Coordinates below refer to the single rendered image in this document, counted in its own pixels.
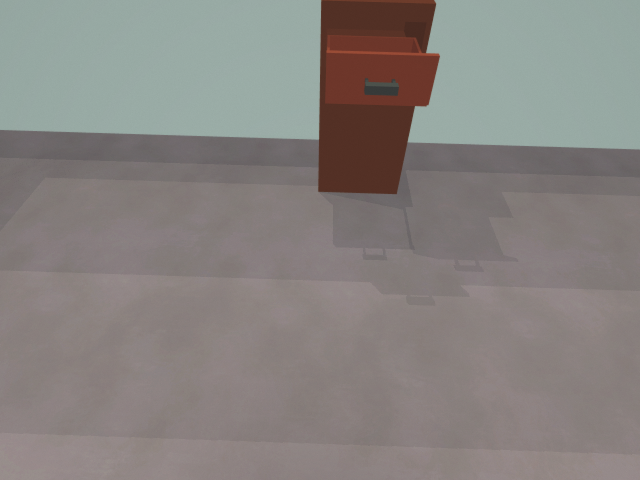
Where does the drawer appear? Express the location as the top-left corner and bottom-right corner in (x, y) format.
(325, 35), (440, 106)

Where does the handle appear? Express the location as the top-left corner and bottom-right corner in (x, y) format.
(364, 78), (399, 96)

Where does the cabinet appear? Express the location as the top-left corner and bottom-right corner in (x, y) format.
(318, 0), (436, 194)

